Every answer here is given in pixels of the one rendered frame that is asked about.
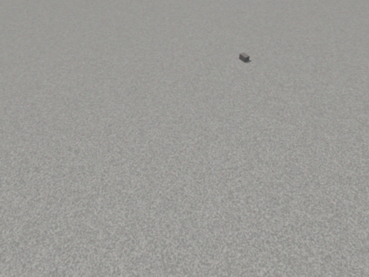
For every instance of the small box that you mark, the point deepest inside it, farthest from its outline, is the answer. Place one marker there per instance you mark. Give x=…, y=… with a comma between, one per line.
x=244, y=57

